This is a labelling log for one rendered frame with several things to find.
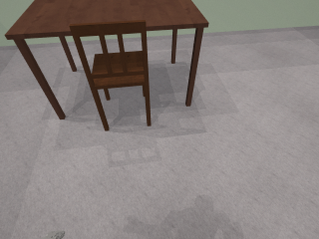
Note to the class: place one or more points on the chair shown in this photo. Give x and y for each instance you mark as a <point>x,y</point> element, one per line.
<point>115,70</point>

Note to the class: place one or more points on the table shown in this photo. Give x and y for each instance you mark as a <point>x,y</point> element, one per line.
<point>52,18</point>

